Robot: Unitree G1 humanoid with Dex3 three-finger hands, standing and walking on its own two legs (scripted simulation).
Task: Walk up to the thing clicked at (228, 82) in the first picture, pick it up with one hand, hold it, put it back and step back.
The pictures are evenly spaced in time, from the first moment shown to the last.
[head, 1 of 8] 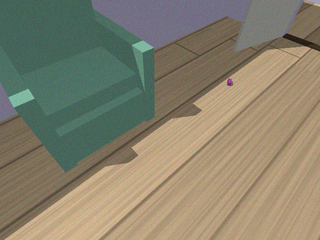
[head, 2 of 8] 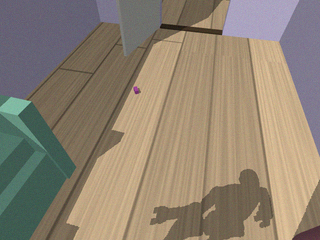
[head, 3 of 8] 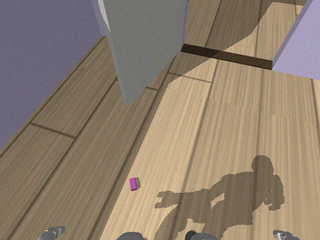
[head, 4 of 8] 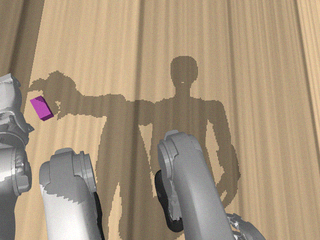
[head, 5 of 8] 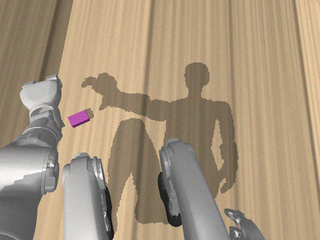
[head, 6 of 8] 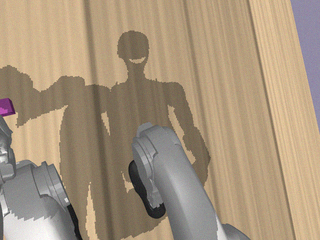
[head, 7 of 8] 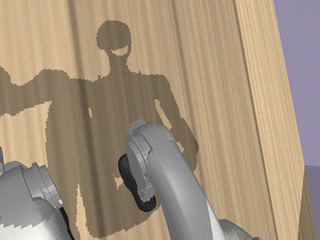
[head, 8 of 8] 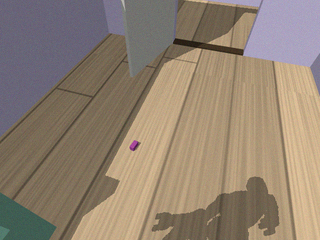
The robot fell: no
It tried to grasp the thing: yes
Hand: left
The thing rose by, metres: 0.68
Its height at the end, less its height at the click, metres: +0.00
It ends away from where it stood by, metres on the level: 0.22
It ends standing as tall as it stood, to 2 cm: yes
